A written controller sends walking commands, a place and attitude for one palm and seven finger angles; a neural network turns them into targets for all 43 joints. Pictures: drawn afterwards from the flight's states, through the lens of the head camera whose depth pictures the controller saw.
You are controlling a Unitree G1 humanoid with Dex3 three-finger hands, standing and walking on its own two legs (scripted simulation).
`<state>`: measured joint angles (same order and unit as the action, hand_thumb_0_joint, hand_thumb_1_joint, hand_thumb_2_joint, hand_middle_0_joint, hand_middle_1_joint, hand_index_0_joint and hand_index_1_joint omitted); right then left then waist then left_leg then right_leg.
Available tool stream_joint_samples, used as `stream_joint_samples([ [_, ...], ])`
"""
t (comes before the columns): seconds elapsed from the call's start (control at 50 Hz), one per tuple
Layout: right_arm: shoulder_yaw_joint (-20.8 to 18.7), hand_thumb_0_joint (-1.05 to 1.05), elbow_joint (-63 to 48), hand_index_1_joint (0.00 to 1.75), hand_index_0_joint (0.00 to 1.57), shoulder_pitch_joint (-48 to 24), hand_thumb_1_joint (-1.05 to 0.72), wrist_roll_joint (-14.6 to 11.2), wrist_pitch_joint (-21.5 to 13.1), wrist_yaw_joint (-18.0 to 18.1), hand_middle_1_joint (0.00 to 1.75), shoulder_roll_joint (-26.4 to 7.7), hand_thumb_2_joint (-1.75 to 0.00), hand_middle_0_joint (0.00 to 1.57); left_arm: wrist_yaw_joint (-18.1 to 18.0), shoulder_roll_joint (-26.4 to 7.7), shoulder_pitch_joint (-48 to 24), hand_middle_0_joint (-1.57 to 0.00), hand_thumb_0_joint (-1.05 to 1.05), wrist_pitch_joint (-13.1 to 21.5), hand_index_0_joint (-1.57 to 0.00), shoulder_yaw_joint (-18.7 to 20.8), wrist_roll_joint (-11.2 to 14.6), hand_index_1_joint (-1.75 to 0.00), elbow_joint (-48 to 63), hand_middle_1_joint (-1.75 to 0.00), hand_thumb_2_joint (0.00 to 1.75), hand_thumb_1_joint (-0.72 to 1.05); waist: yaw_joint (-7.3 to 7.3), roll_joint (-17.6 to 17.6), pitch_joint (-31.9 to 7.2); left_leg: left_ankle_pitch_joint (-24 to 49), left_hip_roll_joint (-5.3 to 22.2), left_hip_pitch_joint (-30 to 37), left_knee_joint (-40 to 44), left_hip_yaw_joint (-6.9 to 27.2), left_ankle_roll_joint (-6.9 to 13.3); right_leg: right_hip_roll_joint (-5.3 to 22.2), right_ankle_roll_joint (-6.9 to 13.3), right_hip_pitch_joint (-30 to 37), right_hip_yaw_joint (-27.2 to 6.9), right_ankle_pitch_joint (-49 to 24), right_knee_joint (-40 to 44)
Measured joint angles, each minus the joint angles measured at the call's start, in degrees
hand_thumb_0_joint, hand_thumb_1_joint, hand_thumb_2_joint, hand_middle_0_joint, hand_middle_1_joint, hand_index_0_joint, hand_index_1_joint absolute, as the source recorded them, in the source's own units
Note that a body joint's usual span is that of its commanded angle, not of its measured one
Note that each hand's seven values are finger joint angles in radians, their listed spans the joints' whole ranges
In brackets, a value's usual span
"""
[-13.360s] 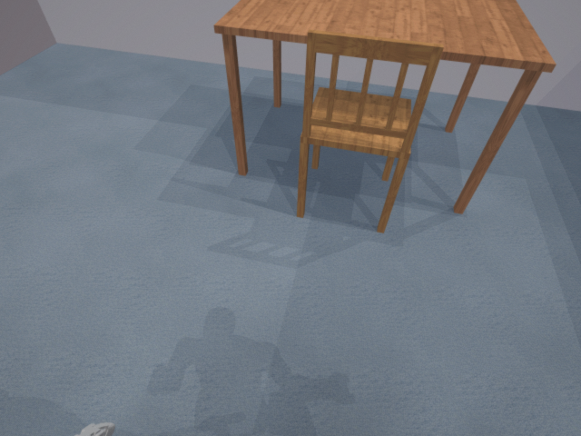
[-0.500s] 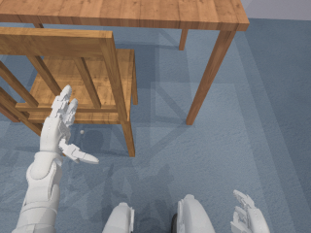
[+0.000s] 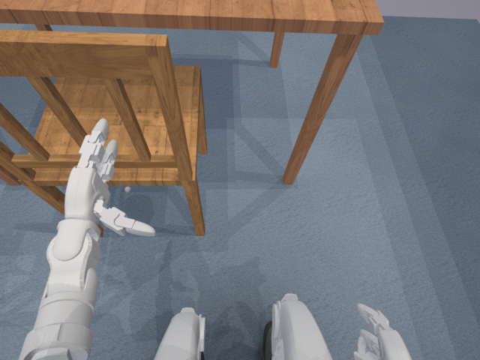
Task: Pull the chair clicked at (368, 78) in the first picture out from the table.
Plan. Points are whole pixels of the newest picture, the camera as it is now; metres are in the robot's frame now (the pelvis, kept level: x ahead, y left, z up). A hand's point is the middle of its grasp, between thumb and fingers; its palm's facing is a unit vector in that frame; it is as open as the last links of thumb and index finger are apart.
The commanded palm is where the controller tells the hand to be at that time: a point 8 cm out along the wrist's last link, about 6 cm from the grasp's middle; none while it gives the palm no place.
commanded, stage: aim the fingers beside a spindle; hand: left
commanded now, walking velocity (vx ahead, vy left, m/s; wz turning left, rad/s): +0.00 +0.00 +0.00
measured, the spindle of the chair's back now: (70, 123) +0.51 +0.31 +0.01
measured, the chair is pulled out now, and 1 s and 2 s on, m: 0.00 0.00 0.00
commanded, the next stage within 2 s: push the fingers through the gap in 0.32 s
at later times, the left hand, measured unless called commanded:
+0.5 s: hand (129, 190) +0.38 +0.18 +0.02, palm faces -0.01 -1.00 -0.04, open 17.0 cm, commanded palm +0.36 +0.23 +0.03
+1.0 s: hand (134, 162) +0.43 +0.18 +0.02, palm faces +0.01 -1.00 -0.05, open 17.0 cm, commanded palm +0.41 +0.23 +0.03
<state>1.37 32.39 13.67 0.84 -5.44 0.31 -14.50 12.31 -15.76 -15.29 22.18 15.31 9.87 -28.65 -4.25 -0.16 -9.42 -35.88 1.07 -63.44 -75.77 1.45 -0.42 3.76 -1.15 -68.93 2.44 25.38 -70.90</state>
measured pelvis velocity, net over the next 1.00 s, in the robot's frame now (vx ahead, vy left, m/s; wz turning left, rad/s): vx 0.00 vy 0.00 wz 0.00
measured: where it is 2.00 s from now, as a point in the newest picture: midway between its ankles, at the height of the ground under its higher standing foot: outside the picture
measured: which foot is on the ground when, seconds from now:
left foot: down 0.00-1.00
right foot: down 0.00-1.00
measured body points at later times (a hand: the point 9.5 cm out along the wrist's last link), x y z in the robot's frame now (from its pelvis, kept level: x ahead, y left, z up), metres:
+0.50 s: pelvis +0.01 +0.00 +0.00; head +0.13 +0.02 +0.44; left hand +0.37 +0.24 +0.03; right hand +0.15 -0.25 -0.10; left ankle +0.00 +0.12 -0.62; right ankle +0.07 -0.14 -0.62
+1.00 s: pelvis +0.00 +0.00 +0.00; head +0.14 +0.01 +0.43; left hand +0.42 +0.24 +0.03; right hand +0.10 -0.26 -0.11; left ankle +0.00 +0.12 -0.62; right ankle +0.07 -0.14 -0.62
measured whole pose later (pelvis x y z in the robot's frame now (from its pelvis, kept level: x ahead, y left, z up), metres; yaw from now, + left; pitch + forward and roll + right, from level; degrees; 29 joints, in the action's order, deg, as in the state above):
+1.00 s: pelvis +0.00 +0.00 +0.00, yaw +0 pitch +25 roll -2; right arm 1.5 33.9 15.0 1.4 -3.7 0.1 -15.1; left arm 11.8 -18.4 -26.4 23.2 17.9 8.2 -39.3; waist -6.1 -0.5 -9.1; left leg -35.7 1.2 -64.9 -75.6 1.6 -0.5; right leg 3.5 -1.1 -70.4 2.5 25.1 -70.6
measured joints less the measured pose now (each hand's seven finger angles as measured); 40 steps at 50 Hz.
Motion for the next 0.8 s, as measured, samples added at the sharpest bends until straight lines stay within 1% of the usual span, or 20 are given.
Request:
stream_joint_samples([
  [0.06, -0.2, 0.01, -0.1, 0.30, 0.20, 0.0, -0.90, 0.1, 0.1, -0.1, 0.30, 0.1, -0.90, 0.20, -0.2, 0.0, 0.5, -0.06, -0.01, 0.2, -0.06, -0.2, 0.3, -0.08, 1.0, -0.08, 0.30, -0.50, -0.02, -0.1, 0.2, 0.0, 0.0, 0.2, 0.1, 0.1, 0.0, 0.0, 0.0, 0.3, 0.1, 0.0, 0.2],
  [0.16, -0.3, 0.01, -0.3, 0.30, 0.20, 0.1, -0.90, 0.0, 0.4, -0.3, 0.30, 0.0, -0.90, 0.20, -0.1, 0.7, 2.0, -0.06, -0.01, 0.3, -0.06, -1.8, 0.3, -0.08, 2.3, -0.08, 0.30, -0.50, 0.33, -0.2, -0.1, 0.0, -0.1, 1.0, 0.9, 0.0, 0.1, 0.1, -0.2, 1.1, 0.0, 0.0, 0.9],
  [0.28, -0.2, 0.01, -0.6, 0.30, 0.20, -0.6, -0.90, 0.1, 0.6, -0.1, 0.30, 0.0, -0.90, 0.20, -0.9, 0.8, 1.6, -0.06, -0.01, 0.3, -0.06, -1.3, -0.4, -0.08, 1.2, -0.08, 0.30, -0.50, 0.25, 0.1, -0.1, -0.2, -0.1, 0.8, 0.4, 0.1, 0.1, 0.1, -0.1, 0.9, 0.1, 0.3, 0.4],
  [0.38, -0.4, 0.01, -0.7, 0.30, 0.20, -1.0, -0.90, 0.2, 0.7, -0.1, 0.30, 0.1, -0.90, 0.20, -0.6, 0.6, 2.4, -0.06, -0.01, 0.7, -0.06, -1.7, 0.0, -0.08, 3.0, -0.08, 0.30, -0.50, 0.45, -0.1, 0.1, -0.4, -0.1, 1.1, 0.5, 0.3, 0.0, 0.1, -0.1, 1.2, 0.2, 0.5, 0.5],
  [0.46, -0.3, 0.01, -0.6, 0.30, 0.20, -1.1, -0.90, 0.0, 0.9, -0.1, 0.30, 0.0, -0.90, 0.20, -0.4, 0.7, 2.0, -0.06, -0.01, 0.2, -0.06, -2.0, 0.0, -0.08, 2.2, -0.08, 0.30, -0.50, 0.66, -0.1, -0.1, -0.3, -0.1, 1.1, 0.7, 0.3, 0.0, 0.1, 0.0, 1.2, 0.3, 0.5, 0.6],
  [0.56, 0.0, 0.01, -0.3, 0.30, 0.20, -1.4, -0.90, 0.1, 0.6, 0.3, 0.30, 0.0, -0.90, 0.20, -0.6, 0.4, -0.4, -0.06, -0.01, 0.1, -0.06, -1.3, -0.4, -0.08, -0.1, -0.08, 0.30, -0.50, 0.46, -0.1, 0.0, -0.4, -0.2, 0.3, 0.2, 0.6, -0.1, 0.2, 0.1, 0.6, 0.5, 0.6, 0.1],
  [0.64, 0.0, 0.01, 0.1, 0.30, 0.20, -1.6, -0.90, 0.3, 0.5, 0.4, 0.30, 0.0, -0.90, 0.20, -0.4, -0.4, -3.2, -0.06, -0.01, 0.4, -0.06, -0.4, -0.6, -0.08, -2.1, -0.08, 0.30, -0.50, 0.03, -0.1, 0.2, -0.4, -0.1, -0.4, -0.3, 0.7, -0.3, 0.1, 0.2, -0.2, 0.6, 0.7, -0.3],
  [0.8, 0.1, 0.01, 0.6, 0.30, 0.20, -0.5, -0.90, 0.2, 1.2, 0.1, 0.30, -0.2, -0.90, 0.20, 0.2, -1.7, -7.4, -0.06, -0.01, -0.3, -0.06, 1.2, -0.8, -0.08, -5.9, -0.08, 0.30, -0.50, -0.86, -0.3, 0.1, -0.1, 0.1, -1.1, -0.1, 0.3, -0.2, -0.1, 0.2, -1.0, 0.2, 0.2, -0.1],
])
